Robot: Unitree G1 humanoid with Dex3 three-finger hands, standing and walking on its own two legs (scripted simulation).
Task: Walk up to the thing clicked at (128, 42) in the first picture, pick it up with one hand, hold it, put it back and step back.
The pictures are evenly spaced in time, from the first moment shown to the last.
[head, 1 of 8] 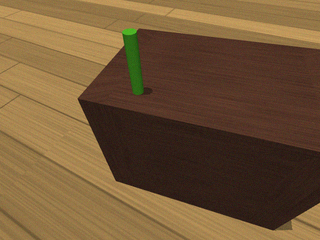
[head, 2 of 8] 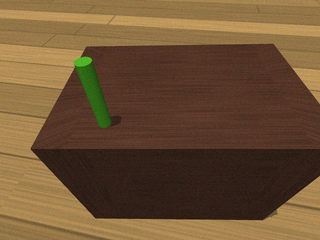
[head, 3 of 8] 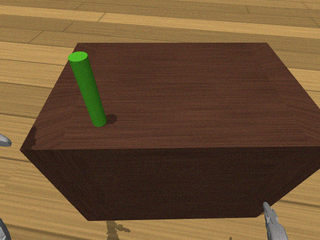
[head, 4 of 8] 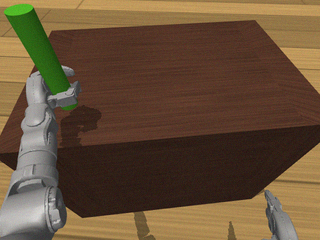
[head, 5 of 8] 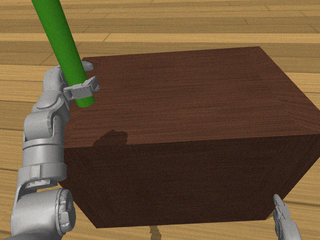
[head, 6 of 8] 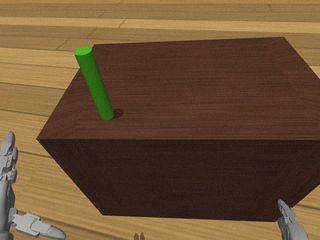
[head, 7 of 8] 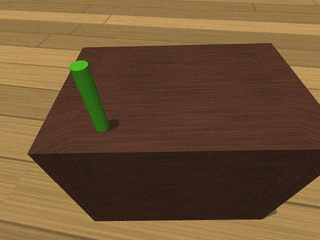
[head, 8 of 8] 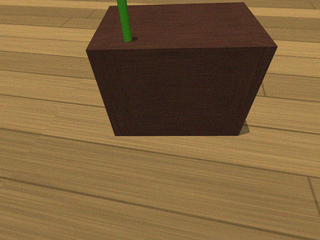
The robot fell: no
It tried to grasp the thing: yes
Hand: left
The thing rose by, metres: 0.29
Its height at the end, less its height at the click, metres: +0.00
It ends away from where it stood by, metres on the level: 0.01
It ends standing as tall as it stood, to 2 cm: yes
